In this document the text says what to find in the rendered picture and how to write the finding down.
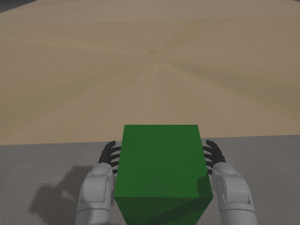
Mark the right robot hand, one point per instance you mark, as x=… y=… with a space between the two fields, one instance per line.
x=216 y=156

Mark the carton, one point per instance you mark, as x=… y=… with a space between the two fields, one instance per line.
x=162 y=177

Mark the left robot hand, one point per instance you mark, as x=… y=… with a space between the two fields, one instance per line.
x=107 y=157

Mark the robot right forearm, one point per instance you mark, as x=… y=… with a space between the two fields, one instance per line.
x=234 y=198

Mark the robot left forearm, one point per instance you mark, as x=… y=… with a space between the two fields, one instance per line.
x=95 y=196

